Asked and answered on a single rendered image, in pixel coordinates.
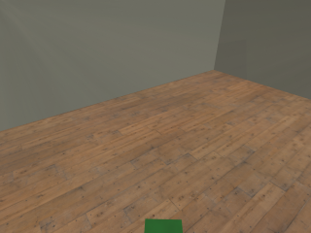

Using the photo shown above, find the carton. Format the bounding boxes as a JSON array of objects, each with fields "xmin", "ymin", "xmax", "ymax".
[{"xmin": 144, "ymin": 218, "xmax": 183, "ymax": 233}]

